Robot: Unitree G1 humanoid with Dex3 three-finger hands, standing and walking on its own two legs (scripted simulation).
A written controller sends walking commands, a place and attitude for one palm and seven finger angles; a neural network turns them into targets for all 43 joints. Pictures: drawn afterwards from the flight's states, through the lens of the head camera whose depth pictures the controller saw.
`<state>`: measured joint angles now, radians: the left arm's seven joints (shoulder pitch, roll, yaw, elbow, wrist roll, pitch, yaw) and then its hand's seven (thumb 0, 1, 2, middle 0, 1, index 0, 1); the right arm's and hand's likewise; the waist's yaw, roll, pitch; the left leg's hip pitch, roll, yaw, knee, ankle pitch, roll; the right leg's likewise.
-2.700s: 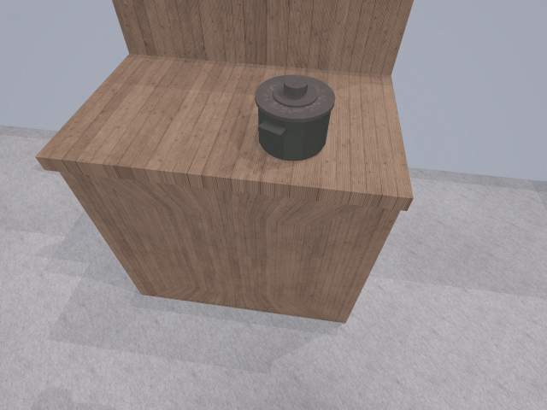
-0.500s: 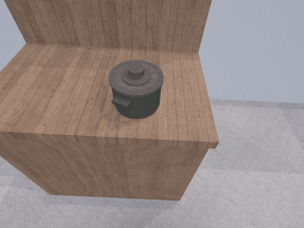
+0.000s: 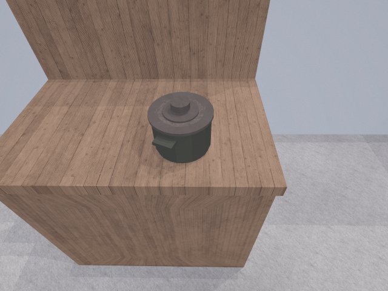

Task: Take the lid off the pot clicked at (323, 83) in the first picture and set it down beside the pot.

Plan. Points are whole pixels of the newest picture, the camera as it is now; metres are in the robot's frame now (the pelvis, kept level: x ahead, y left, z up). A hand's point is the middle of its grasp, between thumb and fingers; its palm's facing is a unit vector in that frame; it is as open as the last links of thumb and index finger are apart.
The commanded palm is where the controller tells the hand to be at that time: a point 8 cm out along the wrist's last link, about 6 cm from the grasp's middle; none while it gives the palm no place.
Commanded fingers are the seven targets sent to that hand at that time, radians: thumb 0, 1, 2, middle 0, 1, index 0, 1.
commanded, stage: come to a stop and stand still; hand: left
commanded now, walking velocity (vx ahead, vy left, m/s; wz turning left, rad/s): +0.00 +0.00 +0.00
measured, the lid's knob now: (180, 104) +0.51 +0.07 +0.13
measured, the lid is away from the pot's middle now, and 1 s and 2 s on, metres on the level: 0.00 0.00 0.00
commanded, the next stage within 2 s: look again from close up in 0.24 s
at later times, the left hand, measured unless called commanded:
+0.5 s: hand out of the picture +0.05 +0.15 -0.16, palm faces +0.00 -0.97 -0.24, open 7.3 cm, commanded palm none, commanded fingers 0.00 0.90 0.90 -0.20 -0.30 -0.20 -0.30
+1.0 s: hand out of the picture +0.03 +0.14 -0.16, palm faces +0.01 -0.98 -0.22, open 7.3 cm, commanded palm none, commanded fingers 0.00 0.90 0.90 -0.20 -0.30 -0.20 -0.30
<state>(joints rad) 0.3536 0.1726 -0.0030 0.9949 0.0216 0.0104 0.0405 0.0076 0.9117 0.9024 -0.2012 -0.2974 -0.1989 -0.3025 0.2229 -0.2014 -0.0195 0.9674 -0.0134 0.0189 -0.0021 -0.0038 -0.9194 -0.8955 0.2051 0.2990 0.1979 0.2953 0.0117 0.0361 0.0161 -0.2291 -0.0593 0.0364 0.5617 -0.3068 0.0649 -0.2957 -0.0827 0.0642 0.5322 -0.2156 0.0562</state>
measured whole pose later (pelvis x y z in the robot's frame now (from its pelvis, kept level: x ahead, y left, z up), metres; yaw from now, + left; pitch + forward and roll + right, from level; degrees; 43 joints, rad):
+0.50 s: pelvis +0.01 -0.03 +0.00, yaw -1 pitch -1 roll +1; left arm 0.27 0.15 0.00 1.03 0.02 0.00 0.04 0.01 0.91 0.90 -0.20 -0.30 -0.20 -0.30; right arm 0.29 -0.16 -0.02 1.07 -0.01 0.00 -0.01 0.00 -0.91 -0.90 0.20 0.30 0.20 0.29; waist -0.02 0.03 0.02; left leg -0.20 -0.02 0.03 0.52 -0.31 0.02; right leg -0.29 -0.05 0.06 0.54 -0.23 0.05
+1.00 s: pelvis +0.01 -0.04 +0.01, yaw -1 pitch -1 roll +0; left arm 0.30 0.14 0.01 1.06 0.02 0.00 0.04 0.01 0.91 0.90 -0.20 -0.30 -0.20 -0.30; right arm 0.29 -0.14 -0.02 1.09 -0.01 0.00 -0.02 0.00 -0.92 -0.90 0.20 0.30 0.20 0.29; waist -0.01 0.02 0.03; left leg -0.19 0.00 0.03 0.50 -0.30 0.01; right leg -0.28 -0.03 0.05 0.51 -0.21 0.04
